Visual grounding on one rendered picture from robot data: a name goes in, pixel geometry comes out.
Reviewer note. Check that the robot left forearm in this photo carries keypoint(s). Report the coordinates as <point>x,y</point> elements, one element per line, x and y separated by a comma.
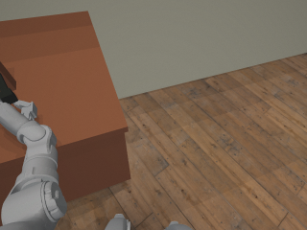
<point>41,158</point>

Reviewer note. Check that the left robot upper arm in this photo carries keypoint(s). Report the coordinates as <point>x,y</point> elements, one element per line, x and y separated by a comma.
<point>38,207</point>

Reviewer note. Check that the counter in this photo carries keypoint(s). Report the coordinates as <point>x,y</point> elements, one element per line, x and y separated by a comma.
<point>56,61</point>

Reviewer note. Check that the left robot shin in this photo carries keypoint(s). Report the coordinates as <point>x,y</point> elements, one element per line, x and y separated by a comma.
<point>119,216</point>

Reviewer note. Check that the left robot hand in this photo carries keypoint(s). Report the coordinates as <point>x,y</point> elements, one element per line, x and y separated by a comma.
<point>12,120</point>

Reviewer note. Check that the tap lever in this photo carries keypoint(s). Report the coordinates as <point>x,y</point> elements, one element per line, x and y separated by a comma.
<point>6,95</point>

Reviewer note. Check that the right robot shin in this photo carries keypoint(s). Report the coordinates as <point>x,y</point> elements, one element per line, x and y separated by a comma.
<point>173,222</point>

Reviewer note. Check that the robot shin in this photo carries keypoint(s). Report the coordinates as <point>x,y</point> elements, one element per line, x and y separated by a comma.
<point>173,222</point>
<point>119,216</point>

